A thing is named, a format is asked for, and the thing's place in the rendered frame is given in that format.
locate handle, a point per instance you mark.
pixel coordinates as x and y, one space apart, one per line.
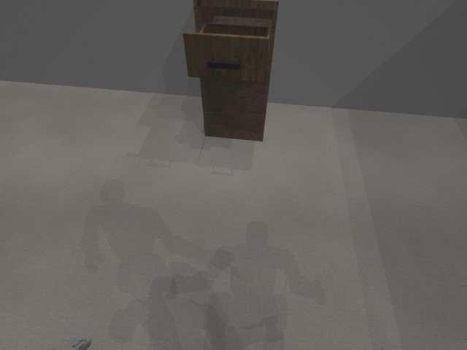
223 64

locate drawer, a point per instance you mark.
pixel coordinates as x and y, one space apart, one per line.
228 42

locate cabinet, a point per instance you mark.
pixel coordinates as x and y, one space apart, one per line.
236 109

